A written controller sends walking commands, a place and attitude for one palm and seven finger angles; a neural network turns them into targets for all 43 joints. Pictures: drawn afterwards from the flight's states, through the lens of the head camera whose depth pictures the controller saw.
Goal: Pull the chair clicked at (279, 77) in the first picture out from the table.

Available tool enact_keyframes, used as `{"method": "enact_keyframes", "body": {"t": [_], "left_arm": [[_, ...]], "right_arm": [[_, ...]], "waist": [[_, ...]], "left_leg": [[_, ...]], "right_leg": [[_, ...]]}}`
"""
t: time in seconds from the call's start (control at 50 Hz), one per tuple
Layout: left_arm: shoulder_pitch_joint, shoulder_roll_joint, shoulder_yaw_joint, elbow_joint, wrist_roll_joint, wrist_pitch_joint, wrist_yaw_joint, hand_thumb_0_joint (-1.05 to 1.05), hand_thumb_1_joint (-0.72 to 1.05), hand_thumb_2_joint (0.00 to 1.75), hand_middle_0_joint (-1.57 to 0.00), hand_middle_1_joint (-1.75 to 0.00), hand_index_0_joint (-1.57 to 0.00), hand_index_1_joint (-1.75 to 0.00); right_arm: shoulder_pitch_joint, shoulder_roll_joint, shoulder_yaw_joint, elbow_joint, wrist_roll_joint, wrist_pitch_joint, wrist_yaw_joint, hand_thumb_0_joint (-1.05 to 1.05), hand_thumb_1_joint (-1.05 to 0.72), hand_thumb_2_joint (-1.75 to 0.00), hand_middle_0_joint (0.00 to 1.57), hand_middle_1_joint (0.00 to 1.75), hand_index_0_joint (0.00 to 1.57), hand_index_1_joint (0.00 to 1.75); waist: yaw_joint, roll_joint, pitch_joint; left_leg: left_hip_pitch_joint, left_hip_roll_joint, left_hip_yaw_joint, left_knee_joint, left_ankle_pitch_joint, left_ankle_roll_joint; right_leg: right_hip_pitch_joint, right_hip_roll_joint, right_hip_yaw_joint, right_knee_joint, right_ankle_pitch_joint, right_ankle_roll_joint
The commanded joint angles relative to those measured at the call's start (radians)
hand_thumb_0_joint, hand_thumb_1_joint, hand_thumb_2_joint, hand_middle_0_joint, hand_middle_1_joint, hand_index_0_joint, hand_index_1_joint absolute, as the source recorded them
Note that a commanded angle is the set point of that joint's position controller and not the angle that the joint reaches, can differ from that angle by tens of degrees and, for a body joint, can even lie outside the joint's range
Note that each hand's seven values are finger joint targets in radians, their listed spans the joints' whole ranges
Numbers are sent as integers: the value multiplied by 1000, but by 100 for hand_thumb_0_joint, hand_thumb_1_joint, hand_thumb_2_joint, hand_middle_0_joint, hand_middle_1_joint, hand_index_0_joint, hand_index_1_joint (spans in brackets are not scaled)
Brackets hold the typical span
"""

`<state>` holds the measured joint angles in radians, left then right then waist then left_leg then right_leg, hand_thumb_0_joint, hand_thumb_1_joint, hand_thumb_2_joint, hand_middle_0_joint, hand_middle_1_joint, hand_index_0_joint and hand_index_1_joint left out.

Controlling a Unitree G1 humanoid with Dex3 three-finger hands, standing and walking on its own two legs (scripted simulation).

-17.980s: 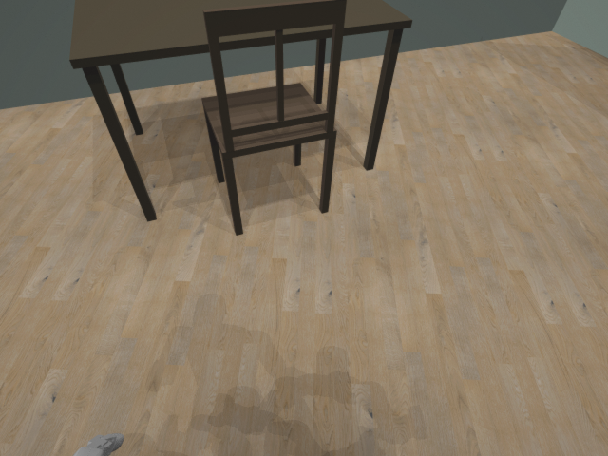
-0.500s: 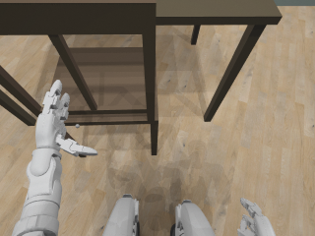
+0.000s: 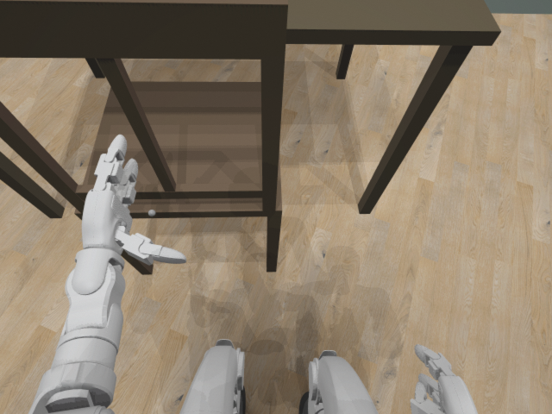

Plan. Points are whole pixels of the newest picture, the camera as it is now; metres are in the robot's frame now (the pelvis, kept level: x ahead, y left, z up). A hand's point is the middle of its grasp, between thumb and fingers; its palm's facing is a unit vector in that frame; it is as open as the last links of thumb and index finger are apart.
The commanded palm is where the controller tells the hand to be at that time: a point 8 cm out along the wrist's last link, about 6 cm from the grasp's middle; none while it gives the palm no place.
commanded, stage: push the fingers through the gap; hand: left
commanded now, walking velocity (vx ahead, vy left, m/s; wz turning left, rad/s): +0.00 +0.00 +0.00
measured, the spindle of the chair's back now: (146, 137) +0.51 +0.22 +0.04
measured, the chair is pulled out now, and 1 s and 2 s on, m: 0.00 0.00 0.00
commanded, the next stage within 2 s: hook a spindle and tug to test in 1.42 s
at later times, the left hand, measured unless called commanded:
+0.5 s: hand (157, 185) +0.42 +0.19 +0.03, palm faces +0.08 -1.00 -0.04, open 16.9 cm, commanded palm +0.39 +0.24 +0.03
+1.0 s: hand (158, 160) +0.47 +0.20 +0.03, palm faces +0.10 -0.99 -0.02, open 16.9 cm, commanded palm +0.45 +0.25 +0.03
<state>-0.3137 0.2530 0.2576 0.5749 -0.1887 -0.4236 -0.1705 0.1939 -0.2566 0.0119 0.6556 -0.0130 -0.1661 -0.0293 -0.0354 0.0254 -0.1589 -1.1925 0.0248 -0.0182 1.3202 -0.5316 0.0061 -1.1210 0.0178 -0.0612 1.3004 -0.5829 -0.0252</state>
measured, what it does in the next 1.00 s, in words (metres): stands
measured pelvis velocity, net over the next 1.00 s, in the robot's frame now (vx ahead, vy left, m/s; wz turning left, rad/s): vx -0.01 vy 0.00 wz -0.02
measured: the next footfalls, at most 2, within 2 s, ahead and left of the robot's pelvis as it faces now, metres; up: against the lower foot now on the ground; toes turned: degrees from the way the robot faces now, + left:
none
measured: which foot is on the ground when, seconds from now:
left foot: down 0.00-1.00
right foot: down 0.00-1.00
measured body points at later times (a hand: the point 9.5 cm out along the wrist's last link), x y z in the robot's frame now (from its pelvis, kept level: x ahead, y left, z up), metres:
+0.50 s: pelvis +0.00 -0.01 +0.00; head +0.12 +0.00 +0.43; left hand +0.41 +0.24 +0.04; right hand +0.11 -0.27 -0.12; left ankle +0.04 +0.11 -0.61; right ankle +0.02 -0.11 -0.61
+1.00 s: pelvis -0.01 +0.00 -0.01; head +0.14 +0.01 +0.42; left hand +0.46 +0.25 +0.04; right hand +0.07 -0.27 -0.13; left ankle +0.04 +0.11 -0.61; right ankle +0.02 -0.11 -0.61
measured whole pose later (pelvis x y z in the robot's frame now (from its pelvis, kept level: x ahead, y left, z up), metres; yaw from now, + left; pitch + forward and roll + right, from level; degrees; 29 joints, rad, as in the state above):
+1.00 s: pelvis -0.01 +0.00 -0.01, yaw -1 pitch +26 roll -3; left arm -0.70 0.39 0.41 0.98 -0.12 -0.48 -0.19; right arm 0.27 -0.28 0.01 0.70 -0.03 -0.12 0.00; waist -0.11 0.03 -0.16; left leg -1.29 0.04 -0.02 1.35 -0.53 0.01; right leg -1.22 0.03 -0.06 1.33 -0.57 -0.03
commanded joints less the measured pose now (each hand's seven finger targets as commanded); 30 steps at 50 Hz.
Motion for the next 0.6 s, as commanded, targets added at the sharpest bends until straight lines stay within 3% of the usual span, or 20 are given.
{"method": "enact_keyframes", "body": {"t": [0.0,0.04,0.06,0.08,0.14,0.2,0.22,0.24,0.28,0.32,0.38,0.42,0.48,0.58], "left_arm": [[-310,183,50,-240,0,-98,14,0,-50,30,-6,-8,-6,-8],[-281,178,50,-216,7,-97,16,0,-50,30,-6,-8,-6,-8],[-273,161,35,-194,7,-89,15,0,-50,30,-6,-8,-6,-8],[-255,185,63,-162,9,-79,15,0,-50,30,-6,-8,-6,-8],[-283,204,86,-81,10,-54,10,0,-50,30,-6,-8,-6,-8],[-371,227,98,-98,6,-66,5,0,-50,30,-6,-8,-6,-8],[-386,254,121,-118,6,-79,5,0,-50,30,-6,-8,-6,-8],[-402,221,89,-144,3,-92,1,0,-50,30,-6,-8,-6,-8],[-448,222,78,-168,3,-118,-2,0,-50,30,-6,-8,-6,-8],[-440,248,99,-143,8,-128,-2,0,-50,30,-6,-8,-6,-8],[-420,237,95,-27,13,-108,-12,0,-50,30,-6,-8,-6,-8],[-441,257,109,24,19,-91,-15,0,-50,30,-6,-8,-6,-8],[-470,289,137,7,12,-82,-17,0,-50,30,-6,-8,-6,-8],[-551,326,163,5,14,-116,-10,0,-50,30,-6,-8,-6,-8]], "right_arm": [[69,-158,-68,-93,-1,-41,-6,0,-90,-90,20,30,20,30],[73,-157,-70,-87,-2,-35,2,0,-90,-90,20,30,20,30],[73,-154,-70,-86,0,-30,4,0,-90,-90,20,30,20,30],[77,-158,-70,-86,0,-24,5,0,-90,-90,20,30,20,30],[80,-156,-65,-86,5,-10,2,0,-90,-90,20,30,20,30],[84,-155,-64,-86,7,-11,-2,0,-90,-90,20,30,20,30],[91,-156,-66,-84,4,-11,-2,0,-90,-90,20,30,20,30],[92,-152,-67,-85,4,-14,0,0,-90,-90,20,30,20,30],[99,-154,-69,-72,1,-19,2,0,-90,-90,20,30,20,30],[113,-161,-73,-57,-2,-21,4,0,-90,-90,20,30,20,30],[114,-162,-71,-46,2,-14,4,0,-90,-90,20,30,20,30],[119,-167,-67,-46,3,-8,3,0,-90,-90,20,30,20,30],[124,-168,-67,-56,2,-1,3,0,-90,-90,20,30,20,30],[135,-167,-65,-48,-3,0,7,0,-90,-90,20,30,20,30]], "waist": [[-11,76,-475],[-6,68,-480],[-17,55,-457],[-8,28,-448],[-21,-28,-388],[-29,-5,-407],[-18,7,-438],[-25,31,-463],[-30,70,-480],[-31,60,-496],[-43,4,-427],[-40,14,-402],[-29,28,-452],[-40,27,-475]], "left_leg": [[425,-26,-49,-154,312,-10],[434,-24,-49,-157,328,-14],[420,-24,-43,-155,325,-11],[381,-26,-39,-157,303,-9],[286,-33,-22,-153,244,4],[271,-34,-11,-139,233,10],[293,-32,-15,-141,254,6],[324,-34,-15,-138,281,7],[372,-29,-22,-135,312,1],[380,-26,-28,-130,334,-1],[301,-28,-19,-128,259,6],[273,-31,-20,-135,226,7],[286,-32,-14,-132,250,9],[279,-31,-14,-115,265,11]], "right_leg": [[130,29,27,-165,313,-6],[133,29,24,-165,324,-6],[137,30,26,-171,333,-4],[158,28,30,-173,327,-3],[186,26,48,-192,307,4],[198,25,65,-195,304,5],[210,25,67,-192,322,4],[212,27,66,-189,349,4],[189,30,59,-183,367,1],[181,31,53,-173,379,1],[172,29,62,-188,326,6],[162,25,62,-192,289,4],[198,23,72,-196,317,4],[204,29,77,-185,336,7]]}}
